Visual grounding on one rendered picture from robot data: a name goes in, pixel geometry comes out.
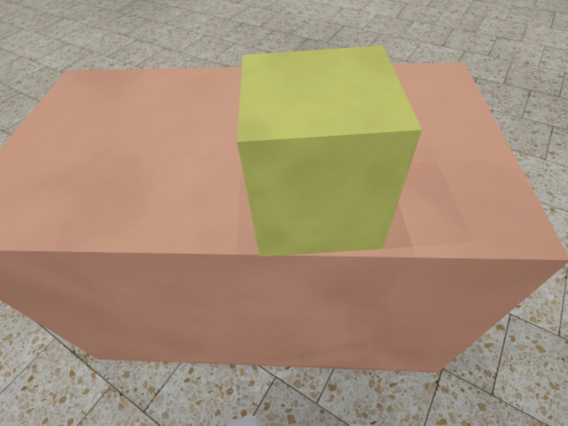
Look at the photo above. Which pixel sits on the carton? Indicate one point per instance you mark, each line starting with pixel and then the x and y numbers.
pixel 326 139

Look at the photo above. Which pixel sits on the pedestal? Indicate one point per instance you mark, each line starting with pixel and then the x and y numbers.
pixel 125 229

